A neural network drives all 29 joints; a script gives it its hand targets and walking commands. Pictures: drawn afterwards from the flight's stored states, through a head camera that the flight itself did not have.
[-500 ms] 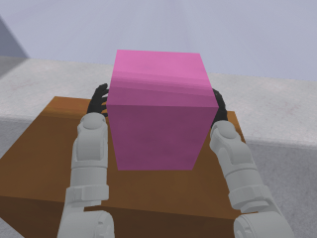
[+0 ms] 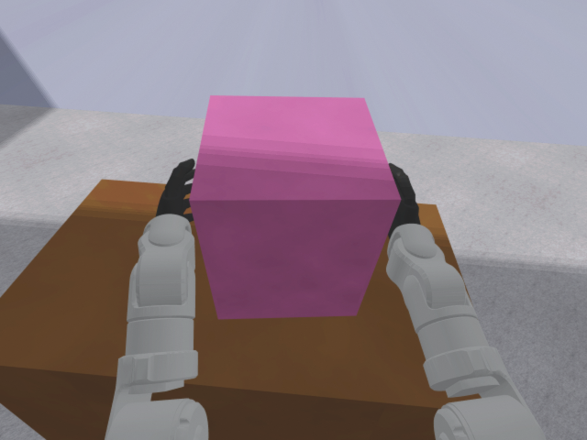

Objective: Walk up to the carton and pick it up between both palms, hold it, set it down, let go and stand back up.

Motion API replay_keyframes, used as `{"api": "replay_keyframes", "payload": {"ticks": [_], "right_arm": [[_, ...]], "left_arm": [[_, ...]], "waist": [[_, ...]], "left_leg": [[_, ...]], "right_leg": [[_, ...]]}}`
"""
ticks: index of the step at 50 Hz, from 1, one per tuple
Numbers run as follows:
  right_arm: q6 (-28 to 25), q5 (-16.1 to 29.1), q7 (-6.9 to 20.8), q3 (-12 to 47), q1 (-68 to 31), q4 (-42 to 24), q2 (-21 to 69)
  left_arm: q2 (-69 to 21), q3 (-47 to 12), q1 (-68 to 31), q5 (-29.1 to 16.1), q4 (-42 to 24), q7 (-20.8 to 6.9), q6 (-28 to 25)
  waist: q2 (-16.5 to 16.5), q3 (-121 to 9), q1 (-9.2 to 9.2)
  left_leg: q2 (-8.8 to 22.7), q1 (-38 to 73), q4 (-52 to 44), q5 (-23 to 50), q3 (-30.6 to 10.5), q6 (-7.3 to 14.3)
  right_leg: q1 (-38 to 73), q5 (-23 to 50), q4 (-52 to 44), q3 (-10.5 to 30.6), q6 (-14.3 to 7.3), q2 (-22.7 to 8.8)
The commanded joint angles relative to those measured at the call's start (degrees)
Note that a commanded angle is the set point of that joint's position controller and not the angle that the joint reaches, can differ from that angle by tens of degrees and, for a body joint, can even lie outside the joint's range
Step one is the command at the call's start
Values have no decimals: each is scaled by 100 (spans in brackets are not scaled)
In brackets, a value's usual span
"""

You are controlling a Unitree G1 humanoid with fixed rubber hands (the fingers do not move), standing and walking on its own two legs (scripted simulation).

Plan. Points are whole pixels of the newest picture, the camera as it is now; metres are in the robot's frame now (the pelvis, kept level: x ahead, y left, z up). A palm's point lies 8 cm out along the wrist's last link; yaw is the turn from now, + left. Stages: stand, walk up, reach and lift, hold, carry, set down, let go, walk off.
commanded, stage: hold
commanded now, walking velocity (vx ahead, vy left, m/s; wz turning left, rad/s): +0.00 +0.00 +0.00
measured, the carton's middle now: (288, 213) +0.39 +0.01 +0.15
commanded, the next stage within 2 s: none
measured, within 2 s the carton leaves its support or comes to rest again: neither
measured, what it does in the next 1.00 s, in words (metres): stands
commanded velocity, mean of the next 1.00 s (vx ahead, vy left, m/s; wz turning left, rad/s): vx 0.00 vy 0.00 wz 0.00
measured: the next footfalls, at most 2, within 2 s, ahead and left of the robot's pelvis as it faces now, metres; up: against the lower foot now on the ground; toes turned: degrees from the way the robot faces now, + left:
none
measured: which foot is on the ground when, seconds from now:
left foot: down 0.00-1.00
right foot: down 0.00-1.00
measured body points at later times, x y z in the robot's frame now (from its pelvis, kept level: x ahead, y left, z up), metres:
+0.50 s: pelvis +0.00 +0.00 +0.00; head -0.05 +0.02 +0.45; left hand +0.37 +0.16 +0.18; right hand +0.36 -0.14 +0.17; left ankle +0.02 +0.12 -0.75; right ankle +0.02 -0.13 -0.75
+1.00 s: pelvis +0.00 +0.00 +0.00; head -0.05 +0.03 +0.45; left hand +0.37 +0.16 +0.18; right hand +0.36 -0.14 +0.17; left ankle +0.02 +0.12 -0.75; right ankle +0.02 -0.13 -0.75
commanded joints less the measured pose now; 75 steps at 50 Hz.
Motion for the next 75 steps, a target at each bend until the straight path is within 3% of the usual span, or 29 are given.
{"api": "replay_keyframes", "payload": {"ticks": [1,6,8,9,10,11,13,17,21,23,26,29,32,35,38,40,44,50,55,57,59,61,63,64,66,69,71,74,75], "right_arm": [[-501,368,793,2277,-4813,-1956,2958],[-390,489,714,2432,-4724,-2089,2867],[-383,453,766,2260,-4717,-1795,2812],[-407,419,777,2245,-4714,-1874,2929],[-452,484,803,2369,-4812,-2035,2959],[-503,529,808,2411,-4854,-2243,3092],[-403,498,767,2320,-4975,-2059,2855],[-430,334,762,2101,-4682,-1661,2895],[-481,423,735,2298,-4918,-2062,2922],[-462,322,798,2175,-4850,-1751,2869],[-502,286,776,2069,-5060,-1906,2838],[-594,516,792,2378,-5087,-2122,3019],[-477,357,836,2070,-4926,-1608,2979],[-571,450,794,2237,-4900,-2096,2885],[-456,380,800,2038,-4710,-1624,2740],[-553,399,841,2162,-4948,-1981,2816],[-465,253,840,1940,-4725,-1236,2863],[-722,444,769,2356,-5132,-2337,2969],[-542,222,806,2116,-4896,-1711,2846],[-653,317,846,2137,-5049,-1884,2839],[-606,360,843,2071,-5125,-1601,2942],[-624,390,821,2169,-4987,-1916,2939],[-643,367,796,2298,-5202,-2223,2851],[-538,322,797,2212,-5009,-1629,2950],[-484,214,869,1919,-4770,-1192,2867],[-638,299,839,2078,-4991,-1893,2882],[-603,401,776,2128,-4977,-1937,2895],[-509,265,812,2179,-4777,-1591,2885],[-548,324,829,2133,-4783,-1694,2866]], "left_arm": [[-3062,-2962,-4018,-1088,-1049,-880,-559],[-2805,-2632,-3452,-958,-914,-959,-447],[-2987,-2747,-3828,-934,-1031,-927,-461],[-3015,-2866,-4080,-1003,-1215,-931,-475],[-2965,-2816,-3965,-977,-1267,-905,-489],[-3201,-3125,-4097,-1195,-1530,-870,-540],[-2838,-2540,-3597,-907,-822,-930,-426],[-2888,-2598,-3792,-848,-918,-1010,-426],[-2943,-2637,-3688,-969,-909,-966,-445],[-2916,-2723,-3935,-925,-885,-974,-453],[-2885,-2464,-3554,-821,-538,-995,-407],[-3090,-2777,-3862,-1005,-1024,-919,-526],[-2965,-2489,-3878,-822,-684,-968,-453],[-3141,-2993,-3946,-1116,-1269,-858,-547],[-2976,-2694,-3726,-884,-830,-931,-468],[-3001,-2645,-3798,-898,-894,-904,-449],[-2863,-2404,-3934,-731,-660,-1017,-428],[-3091,-3010,-3811,-1128,-1238,-910,-558],[-2897,-2472,-3749,-854,-606,-982,-467],[-3032,-2748,-3811,-911,-821,-972,-443],[-2989,-2656,-4236,-918,-840,-923,-542],[-3042,-2635,-3800,-928,-946,-931,-458],[-2975,-2781,-3794,-1011,-867,-884,-482],[-2889,-2491,-3816,-804,-635,-898,-460],[-2782,-2384,-4004,-697,-663,-980,-430],[-3087,-2939,-3997,-1042,-1063,-929,-510],[-2962,-2791,-3818,-970,-939,-923,-487],[-2878,-2559,-3938,-882,-837,-936,-523],[-3004,-2654,-3636,-883,-957,-936,-473]], "waist": [[405,-2524,-193],[179,-2368,-100],[490,-2368,-28],[560,-2556,-158],[324,-2644,16],[535,-2959,-131],[281,-2504,81],[307,-2126,-119],[303,-2557,-43],[441,-2365,-104],[129,-2296,-48],[446,-2958,15],[309,-2189,-6],[481,-2926,-124],[478,-2354,-172],[329,-2437,35],[291,-1878,-93],[350,-3127,-138],[161,-2208,-25],[491,-2456,-76],[470,-2496,-30],[412,-2737,-75],[308,-2748,-15],[306,-2370,95],[384,-1904,0],[377,-2668,-288],[523,-2774,-110],[265,-2256,-51],[331,-2303,-118]], "left_leg": [[-269,843,-142,1525,192,-179],[-304,817,-120,1741,193,-131],[-244,806,-165,1677,184,-262],[-234,855,-148,1494,176,-234],[-265,761,-150,1445,211,-154],[-239,998,-14,1940,174,-242],[-292,889,-132,1526,239,-121],[-287,724,-282,1225,322,-140],[-308,908,-123,1865,213,-159],[-274,860,-217,1261,254,-188],[-284,738,-250,1224,264,-100],[-234,1048,-29,2075,216,-219],[-252,742,-240,1294,260,-141],[-233,1141,9,2000,206,-292],[-233,900,-138,1480,197,-225],[-240,812,-169,1455,210,-170],[-271,552,-328,1050,280,-107],[-280,1100,60,2209,204,-221],[-266,636,-281,1013,256,-81],[-246,849,-166,1364,275,-167],[-247,860,-168,1211,268,-162],[-268,939,-127,1733,280,-174],[-241,929,-53,1653,195,-211],[-250,872,-152,1445,244,-145],[-258,514,-333,750,288,-101],[-235,1027,-92,1673,242,-220],[-272,1007,-6,1775,216,-244],[-244,715,-189,1311,216,-153],[-234,829,-144,1673,195,-218]], "right_leg": [[280,925,-92,-249,55,332],[477,1468,-75,-194,154,314],[323,975,-61,-276,74,384],[353,896,-87,-241,62,309],[489,893,-48,-214,65,358],[403,1382,40,-244,101,325],[423,1116,-151,-170,134,294],[424,849,-133,-248,113,282],[479,1353,-90,-243,118,332],[266,689,-140,-264,87,314],[466,851,-187,-226,122,263],[505,1321,-36,-298,73,383],[400,662,-178,-226,64,303],[361,1103,-69,-306,77,384],[275,793,-159,-253,62,309],[326,781,-109,-275,66,327],[359,497,-175,-268,85,236],[567,1541,-40,-298,95,334],[420,599,-162,-269,108,255],[373,734,-98,-294,62,304],[267,589,-152,-278,73,305],[583,1242,-25,-323,77,320],[357,1016,-55,-336,89,354],[292,716,-165,-266,104,338],[337,246,-186,-219,42,246],[394,1125,-50,-310,84,316],[446,1123,-86,-264,71,329],[386,658,-131,-313,41,335],[550,1049,-66,-293,45,340]]}}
